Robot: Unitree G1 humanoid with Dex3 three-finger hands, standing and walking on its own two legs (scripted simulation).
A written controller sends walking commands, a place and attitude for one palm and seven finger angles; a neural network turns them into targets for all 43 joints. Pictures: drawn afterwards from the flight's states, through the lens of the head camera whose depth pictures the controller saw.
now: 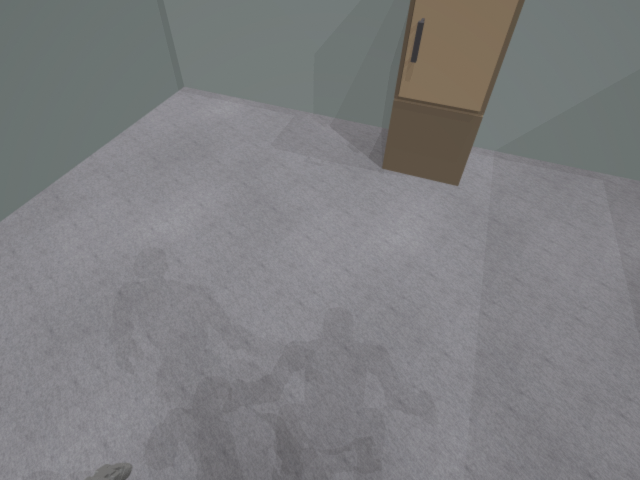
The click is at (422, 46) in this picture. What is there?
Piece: cupboard door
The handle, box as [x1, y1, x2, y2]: [411, 18, 424, 62]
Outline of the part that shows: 424,18 418,21 411,57 411,61 414,62 416,60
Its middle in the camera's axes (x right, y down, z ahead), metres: +0.39 -0.79 +1.53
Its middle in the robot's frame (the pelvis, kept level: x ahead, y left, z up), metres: +1.69 -0.30 -0.09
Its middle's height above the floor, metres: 0.68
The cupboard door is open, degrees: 0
